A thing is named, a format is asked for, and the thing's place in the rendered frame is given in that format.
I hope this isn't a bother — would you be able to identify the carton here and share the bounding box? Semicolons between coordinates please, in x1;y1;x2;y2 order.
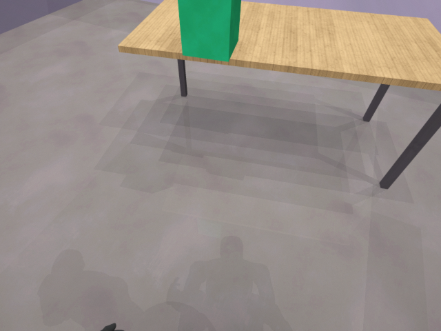
178;0;241;62

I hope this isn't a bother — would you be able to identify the table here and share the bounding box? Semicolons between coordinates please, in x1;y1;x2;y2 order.
118;0;441;189

